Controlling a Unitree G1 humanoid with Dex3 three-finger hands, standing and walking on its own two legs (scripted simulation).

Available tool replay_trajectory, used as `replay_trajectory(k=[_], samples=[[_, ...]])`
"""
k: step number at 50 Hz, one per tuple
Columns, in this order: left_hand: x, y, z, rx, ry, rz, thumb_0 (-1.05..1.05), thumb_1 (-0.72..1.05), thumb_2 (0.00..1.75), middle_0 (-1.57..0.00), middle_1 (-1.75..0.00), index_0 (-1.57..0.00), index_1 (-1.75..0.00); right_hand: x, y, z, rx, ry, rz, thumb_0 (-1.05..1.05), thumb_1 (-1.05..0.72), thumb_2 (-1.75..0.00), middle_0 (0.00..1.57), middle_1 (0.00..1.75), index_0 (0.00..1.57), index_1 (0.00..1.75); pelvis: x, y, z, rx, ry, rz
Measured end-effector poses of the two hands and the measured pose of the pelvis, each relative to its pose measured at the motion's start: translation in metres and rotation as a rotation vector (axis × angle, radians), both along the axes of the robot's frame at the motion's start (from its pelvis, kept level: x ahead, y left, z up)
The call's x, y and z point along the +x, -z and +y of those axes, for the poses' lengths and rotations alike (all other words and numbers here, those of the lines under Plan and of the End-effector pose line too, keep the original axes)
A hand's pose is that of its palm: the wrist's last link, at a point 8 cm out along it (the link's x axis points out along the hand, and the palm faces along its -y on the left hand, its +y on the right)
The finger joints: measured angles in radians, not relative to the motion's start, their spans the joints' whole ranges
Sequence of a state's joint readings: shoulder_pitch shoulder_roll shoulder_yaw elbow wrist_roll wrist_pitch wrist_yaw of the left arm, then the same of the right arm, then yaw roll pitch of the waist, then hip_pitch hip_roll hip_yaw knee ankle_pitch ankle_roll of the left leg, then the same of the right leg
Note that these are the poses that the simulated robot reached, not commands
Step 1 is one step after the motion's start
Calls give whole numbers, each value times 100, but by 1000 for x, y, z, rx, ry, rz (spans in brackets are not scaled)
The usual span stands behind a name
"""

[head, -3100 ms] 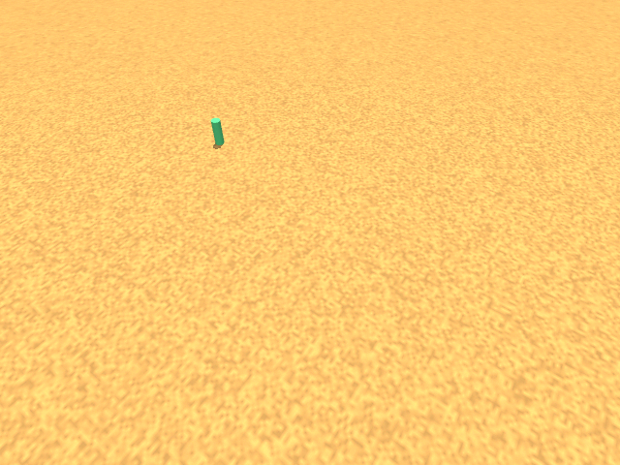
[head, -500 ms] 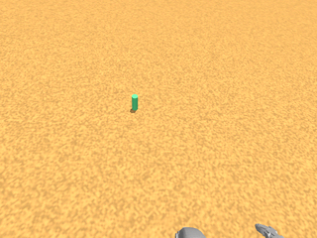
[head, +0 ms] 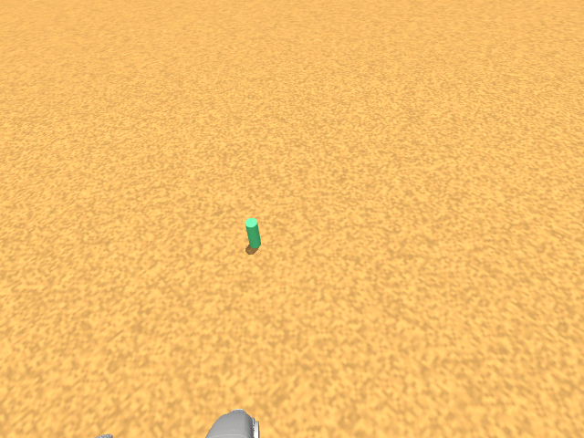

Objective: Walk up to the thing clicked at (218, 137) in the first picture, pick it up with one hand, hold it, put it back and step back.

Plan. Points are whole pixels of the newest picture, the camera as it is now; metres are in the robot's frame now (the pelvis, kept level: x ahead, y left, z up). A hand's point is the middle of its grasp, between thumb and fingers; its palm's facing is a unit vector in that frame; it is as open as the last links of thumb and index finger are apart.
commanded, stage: walk up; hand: left
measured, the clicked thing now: (253, 233) +1.00 +0.20 -0.70
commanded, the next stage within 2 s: none
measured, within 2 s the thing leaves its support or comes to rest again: neither
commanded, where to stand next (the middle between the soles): +0.66 +0.00 m, yaw +1 degrees
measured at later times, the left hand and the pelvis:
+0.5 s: hand (137, 359) +0.27 +0.30 -0.14, palm faces -0.08 -0.94 -0.33, open 7.4 cm; pelvis +0.21 +0.02 +0.00, yaw -1 degrees
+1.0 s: hand (164, 291) +0.41 +0.28 -0.15, palm faces +0.02 -0.93 -0.36, open 7.4 cm; pelvis +0.39 +0.00 -0.01, yaw +2 degrees
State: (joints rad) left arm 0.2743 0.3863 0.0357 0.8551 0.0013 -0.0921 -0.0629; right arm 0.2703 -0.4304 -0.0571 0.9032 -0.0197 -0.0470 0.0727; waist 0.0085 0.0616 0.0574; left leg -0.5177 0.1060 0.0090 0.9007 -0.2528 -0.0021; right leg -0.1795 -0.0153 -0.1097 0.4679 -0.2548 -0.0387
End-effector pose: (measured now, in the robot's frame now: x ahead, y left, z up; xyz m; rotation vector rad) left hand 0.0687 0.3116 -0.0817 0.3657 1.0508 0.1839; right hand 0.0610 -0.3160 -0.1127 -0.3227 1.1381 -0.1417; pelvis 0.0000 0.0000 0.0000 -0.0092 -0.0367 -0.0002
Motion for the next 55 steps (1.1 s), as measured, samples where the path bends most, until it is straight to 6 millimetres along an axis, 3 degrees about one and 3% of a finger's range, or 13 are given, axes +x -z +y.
replay_trajectory(k=[7, 10, 13, 18, 23, 28, 33, 38, 43, 50, 55], samples=[[25, 26, 24, -27, -57, 84, 1, 90, 90, -20, -30, -20, -30, 87, -10, 13, -45, -51, 0, 1, -91, -90, 20, 30, 20, 30, 67, 8, 14, -28, -18, 6], [44, 45, 39, -30, -72, 126, 1, 90, 90, -20, -30, -20, -30, 127, -11, 23, -77, -62, -37, 1, -90, -90, 20, 30, 20, 30, 99, 19, 26, -6, -20, 2], [69, 51, 44, -35, -70, 169, 1, 90, 90, -20, -30, -20, -30, 155, -18, 32, -82, -44, -94, 1, -90, -90, 20, 30, 21, 30, 122, 18, 33, -3, -15, -3], [124, 43, 41, -53, -28, 149, 1, 91, 90, -20, -30, -20, -30, 176, -32, 37, -85, -10, -102, 1, -90, -90, 20, 30, 21, 30, 158, 5, 34, 8, 0, -7], [178, 31, 34, -53, 8, 129, 1, 91, 90, -20, -30, -20, -30, 189, -30, 26, -77, 12, -59, 1, -90, -90, 20, 30, 21, 30, 194, 1, 29, 20, 9, -7], [236, 20, 20, -20, 28, 99, 1, 91, 90, -20, -30, -20, -30, 206, -12, 4, -52, 48, -7, 1, -90, -90, 20, 30, 21, 30, 236, 5, 13, 36, 11, -5], [290, 15, 3, 38, 18, 7, 1, 90, 90, -20, -30, -20, -30, 241, 18, -20, -37, 49, 44, 1, -90, -90, 20, 30, 21, 30, 278, 20, -11, 18, 0, -14], [310, 1, -12, 32, -20, -19, 1, 90, 90, -20, -30, -20, -30, 295, 17, -18, -6, 10, 37, 1, -91, -90, 20, 30, 20, 30, 309, 9, -17, 16, -9, -18], [316, 2, -12, 22, -39, 26, 1, 90, 90, -20, -30, -20, -30, 347, 5, -11, 8, -34, -2, 1, -91, -90, 20, 30, 20, 30, 337, 3, -17, 4, -17, -12], [332, 26, 10, -16, -81, 90, 1, 90, 90, -20, -30, -20, -30, 416, -9, 2, -40, -73, -22, 1, -90, -90, 20, 30, 20, 30, 388, 9, 0, -21, -36, -5], [364, 49, 27, -31, -82, 151, 1, 90, 90, -20, -30, -20, -30, 454, -16, 14, -90, -56, -88, 1, -90, -90, 20, 30, 21, 30, 424, 19, 18, -2, -34, -12]])
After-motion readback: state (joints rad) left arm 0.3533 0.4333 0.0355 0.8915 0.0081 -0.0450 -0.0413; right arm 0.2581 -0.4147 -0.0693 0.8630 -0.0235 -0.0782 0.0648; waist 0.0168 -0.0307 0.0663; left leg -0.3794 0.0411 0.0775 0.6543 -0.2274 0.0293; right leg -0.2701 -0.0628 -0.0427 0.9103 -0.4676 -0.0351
